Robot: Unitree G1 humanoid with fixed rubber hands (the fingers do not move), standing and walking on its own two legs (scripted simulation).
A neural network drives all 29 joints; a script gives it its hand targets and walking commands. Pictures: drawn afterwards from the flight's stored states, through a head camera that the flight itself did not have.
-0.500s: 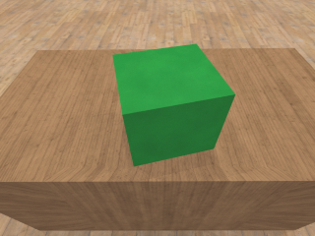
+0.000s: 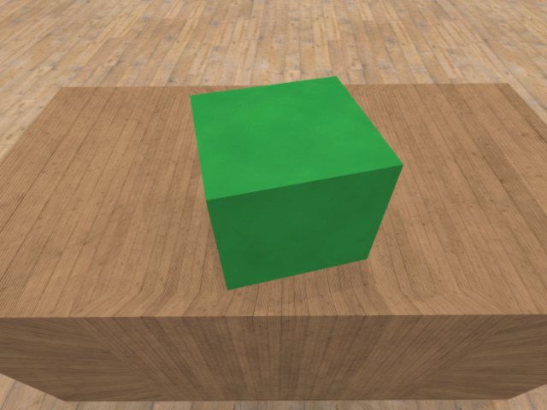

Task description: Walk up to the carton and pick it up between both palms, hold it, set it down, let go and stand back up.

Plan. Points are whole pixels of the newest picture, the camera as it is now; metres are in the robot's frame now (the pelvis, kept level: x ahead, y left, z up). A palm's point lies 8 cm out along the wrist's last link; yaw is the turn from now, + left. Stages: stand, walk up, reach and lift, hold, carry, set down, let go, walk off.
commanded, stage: stand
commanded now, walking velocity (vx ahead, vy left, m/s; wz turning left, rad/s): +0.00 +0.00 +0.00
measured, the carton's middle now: (282, 181) +0.50 -0.01 +0.04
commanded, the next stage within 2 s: none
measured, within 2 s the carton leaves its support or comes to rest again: neither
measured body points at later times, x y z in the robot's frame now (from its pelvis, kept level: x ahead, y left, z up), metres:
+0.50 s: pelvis +0.01 +0.00 +0.00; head +0.01 -0.01 +0.45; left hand +0.02 +0.24 -0.15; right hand +0.00 -0.24 -0.15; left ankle -0.02 +0.12 -0.74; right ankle +0.02 -0.11 -0.74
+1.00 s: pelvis +0.01 +0.00 +0.00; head +0.01 -0.01 +0.45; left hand +0.02 +0.24 -0.15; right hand +0.00 -0.24 -0.16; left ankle -0.02 +0.13 -0.74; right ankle +0.02 -0.11 -0.74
